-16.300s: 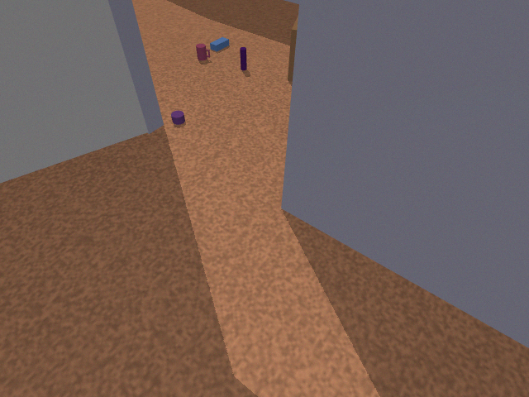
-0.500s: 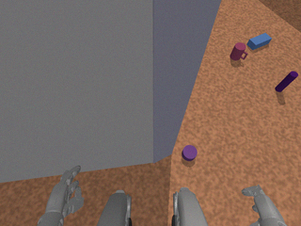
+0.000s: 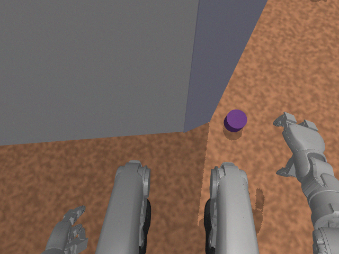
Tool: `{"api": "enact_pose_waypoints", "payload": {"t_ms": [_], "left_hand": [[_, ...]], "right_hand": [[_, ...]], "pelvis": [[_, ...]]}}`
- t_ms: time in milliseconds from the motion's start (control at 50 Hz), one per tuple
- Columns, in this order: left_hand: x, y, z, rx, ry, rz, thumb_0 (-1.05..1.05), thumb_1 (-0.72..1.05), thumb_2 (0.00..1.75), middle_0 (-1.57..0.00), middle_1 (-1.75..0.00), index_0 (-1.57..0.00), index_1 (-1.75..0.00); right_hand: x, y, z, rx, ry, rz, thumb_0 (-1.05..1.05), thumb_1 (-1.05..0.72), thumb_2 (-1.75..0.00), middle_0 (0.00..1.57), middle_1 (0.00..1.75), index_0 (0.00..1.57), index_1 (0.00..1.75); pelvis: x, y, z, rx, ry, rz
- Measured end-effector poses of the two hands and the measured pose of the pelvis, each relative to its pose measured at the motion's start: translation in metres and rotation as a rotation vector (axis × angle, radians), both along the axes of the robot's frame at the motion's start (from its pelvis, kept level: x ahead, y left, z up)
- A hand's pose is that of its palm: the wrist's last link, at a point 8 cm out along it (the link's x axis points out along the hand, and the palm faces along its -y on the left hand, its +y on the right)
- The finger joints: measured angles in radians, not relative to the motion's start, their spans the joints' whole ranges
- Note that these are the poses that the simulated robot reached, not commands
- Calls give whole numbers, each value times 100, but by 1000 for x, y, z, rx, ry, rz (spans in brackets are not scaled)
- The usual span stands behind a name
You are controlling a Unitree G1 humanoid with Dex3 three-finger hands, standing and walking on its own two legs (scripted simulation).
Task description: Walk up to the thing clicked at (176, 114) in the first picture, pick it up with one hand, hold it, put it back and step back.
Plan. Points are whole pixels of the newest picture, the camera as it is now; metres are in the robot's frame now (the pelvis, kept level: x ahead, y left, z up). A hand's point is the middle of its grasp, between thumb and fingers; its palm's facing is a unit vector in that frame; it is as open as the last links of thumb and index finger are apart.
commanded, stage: rise first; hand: right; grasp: from above
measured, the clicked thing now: (235, 120) +0.53 -0.24 -0.40
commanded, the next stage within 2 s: none
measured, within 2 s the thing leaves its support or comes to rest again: neither
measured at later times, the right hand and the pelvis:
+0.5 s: hand (270, 135) +0.42 -0.29 -0.22, palm faces -0.47 +0.03 -0.88, open 14.2 cm; pelvis +0.00 -0.01 -0.07, yaw +3 degrees
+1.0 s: hand (260, 128) +0.46 -0.28 -0.26, palm faces -0.46 +0.05 -0.89, open 14.0 cm; pelvis +0.01 -0.01 -0.09, yaw +4 degrees
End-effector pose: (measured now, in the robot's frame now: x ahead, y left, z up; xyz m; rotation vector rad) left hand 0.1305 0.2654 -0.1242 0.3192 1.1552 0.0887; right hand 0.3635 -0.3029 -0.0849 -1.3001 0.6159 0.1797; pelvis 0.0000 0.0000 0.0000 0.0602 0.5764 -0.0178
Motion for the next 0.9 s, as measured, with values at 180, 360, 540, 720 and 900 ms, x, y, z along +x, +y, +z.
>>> {"api": "enact_pose_waypoints", "payload": {"t_ms": [180,360,540,720,900], "left_hand": [[-50,3,-25,44,120,55,1,90,90,-20,-30,-20,-30],[-68,2,-32,72,175,71,1,90,90,-20,-30,-20,-30],[-65,0,-49,73,212,44,0,90,90,-20,-30,-20,-30],[-61,-4,-64,55,229,27,0,90,90,-20,-30,-20,-30],[-67,-5,-70,46,258,32,0,90,90,-20,-30,-20,-30]], "right_hand": [[32,4,-34,-81,-36,125,0,55,-105,8,103,7,104],[55,9,-61,-122,-31,212,0,55,-104,8,100,7,102],[69,10,-86,-152,-30,269,0,53,-103,7,100,8,101],[84,15,-103,-151,-49,256,0,51,-100,7,102,9,101],[96,21,-115,-150,-45,237,0,51,-99,8,103,10,102]], "pelvis": [[-9,-5,-35,24,-16,5],[-7,-10,-54,42,-13,9],[-3,-12,-71,49,0,14],[2,-10,-83,49,13,24],[6,-9,-89,49,20,31]]}}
